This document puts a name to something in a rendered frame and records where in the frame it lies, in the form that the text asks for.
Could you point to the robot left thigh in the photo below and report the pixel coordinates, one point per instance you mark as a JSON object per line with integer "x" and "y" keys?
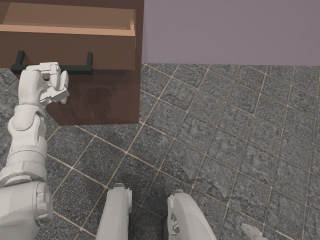
{"x": 114, "y": 220}

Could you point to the drawer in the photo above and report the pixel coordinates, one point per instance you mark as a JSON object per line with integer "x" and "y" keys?
{"x": 65, "y": 34}

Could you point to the left robot upper arm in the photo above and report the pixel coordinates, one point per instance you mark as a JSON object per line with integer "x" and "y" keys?
{"x": 24, "y": 208}

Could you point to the left robot forearm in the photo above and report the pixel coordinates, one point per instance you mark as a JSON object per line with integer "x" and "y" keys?
{"x": 28, "y": 151}

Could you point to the robot right hand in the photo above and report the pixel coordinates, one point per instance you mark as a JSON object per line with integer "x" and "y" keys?
{"x": 252, "y": 232}

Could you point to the handle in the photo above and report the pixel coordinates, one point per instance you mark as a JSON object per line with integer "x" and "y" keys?
{"x": 87, "y": 69}

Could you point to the cabinet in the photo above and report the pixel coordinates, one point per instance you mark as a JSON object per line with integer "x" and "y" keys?
{"x": 108, "y": 96}

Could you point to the robot thigh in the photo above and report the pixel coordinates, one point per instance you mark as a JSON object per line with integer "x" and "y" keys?
{"x": 114, "y": 220}
{"x": 191, "y": 221}

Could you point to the robot left hand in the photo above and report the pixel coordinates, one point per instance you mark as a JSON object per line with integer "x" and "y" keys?
{"x": 32, "y": 85}

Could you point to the robot right thigh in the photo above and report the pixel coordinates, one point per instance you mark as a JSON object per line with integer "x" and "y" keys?
{"x": 191, "y": 221}

